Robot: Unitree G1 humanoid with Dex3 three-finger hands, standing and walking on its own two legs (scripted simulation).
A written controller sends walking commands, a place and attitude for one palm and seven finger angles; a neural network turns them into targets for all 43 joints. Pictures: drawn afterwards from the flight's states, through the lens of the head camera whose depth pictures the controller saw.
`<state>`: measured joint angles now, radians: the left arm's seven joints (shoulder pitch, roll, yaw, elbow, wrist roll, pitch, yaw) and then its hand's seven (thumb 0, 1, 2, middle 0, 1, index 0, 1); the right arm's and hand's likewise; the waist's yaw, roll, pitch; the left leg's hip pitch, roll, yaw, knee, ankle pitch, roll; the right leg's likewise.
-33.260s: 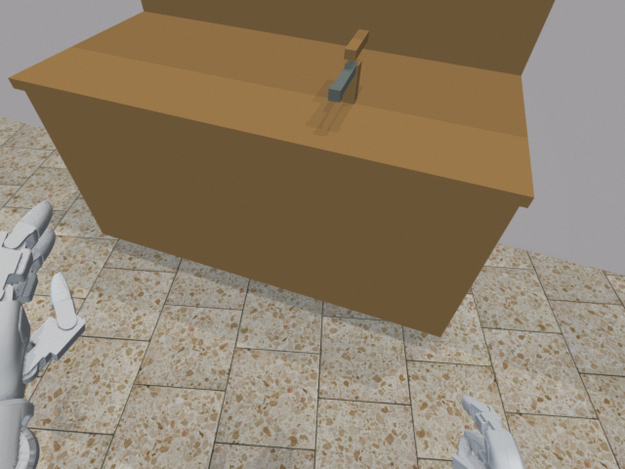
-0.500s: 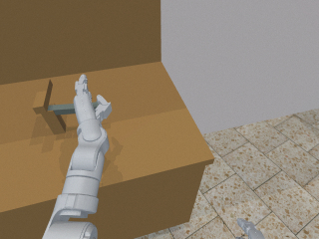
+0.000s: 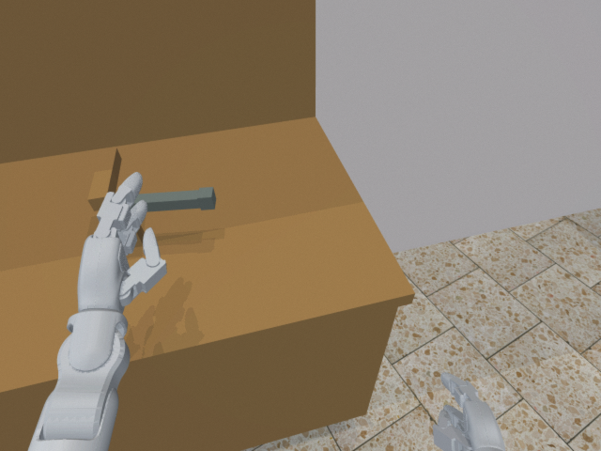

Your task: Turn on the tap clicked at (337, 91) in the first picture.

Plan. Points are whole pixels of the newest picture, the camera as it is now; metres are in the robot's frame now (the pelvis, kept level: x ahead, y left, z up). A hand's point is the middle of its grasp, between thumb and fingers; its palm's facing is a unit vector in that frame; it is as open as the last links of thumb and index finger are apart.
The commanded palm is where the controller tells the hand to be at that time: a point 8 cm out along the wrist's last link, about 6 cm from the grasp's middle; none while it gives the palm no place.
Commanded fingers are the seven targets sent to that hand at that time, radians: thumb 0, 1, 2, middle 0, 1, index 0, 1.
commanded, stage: draw the hand back beside the body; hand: left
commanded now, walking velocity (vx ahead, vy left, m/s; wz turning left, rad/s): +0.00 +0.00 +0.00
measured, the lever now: (207, 198) +0.49 +0.22 +0.06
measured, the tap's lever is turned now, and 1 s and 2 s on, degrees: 80 80 80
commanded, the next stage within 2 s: step back with the hand held close in 0.80 s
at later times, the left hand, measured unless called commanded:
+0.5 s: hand (87, 318) +0.20 +0.24 +0.15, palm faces +0.40 -0.85 -0.34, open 7.5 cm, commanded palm +0.16 +0.29 +0.17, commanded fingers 0.00 0.90 0.90 -0.20 -0.30 -0.20 -0.30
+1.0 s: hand (71, 313) +0.20 +0.25 +0.16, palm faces +0.43 -0.83 -0.36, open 7.5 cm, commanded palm +0.15 +0.29 +0.17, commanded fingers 0.00 0.90 0.90 -0.20 -0.30 -0.20 -0.30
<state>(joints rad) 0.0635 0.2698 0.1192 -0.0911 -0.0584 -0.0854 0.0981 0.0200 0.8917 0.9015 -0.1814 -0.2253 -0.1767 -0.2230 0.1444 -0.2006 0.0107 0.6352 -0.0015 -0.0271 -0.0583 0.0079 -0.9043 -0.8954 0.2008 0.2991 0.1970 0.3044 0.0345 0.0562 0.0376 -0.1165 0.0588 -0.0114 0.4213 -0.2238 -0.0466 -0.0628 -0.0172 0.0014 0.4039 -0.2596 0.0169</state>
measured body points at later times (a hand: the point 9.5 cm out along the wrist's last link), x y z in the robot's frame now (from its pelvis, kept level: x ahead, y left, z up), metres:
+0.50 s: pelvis +0.00 +0.01 +0.00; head -0.01 -0.01 +0.45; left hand +0.18 +0.29 +0.17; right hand +0.20 -0.21 -0.09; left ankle +0.01 +0.15 -0.74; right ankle -0.02 -0.13 -0.74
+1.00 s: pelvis +0.00 +0.00 +0.00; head -0.01 -0.02 +0.45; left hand +0.17 +0.29 +0.18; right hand +0.21 -0.21 -0.09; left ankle +0.01 +0.15 -0.74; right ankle -0.02 -0.13 -0.74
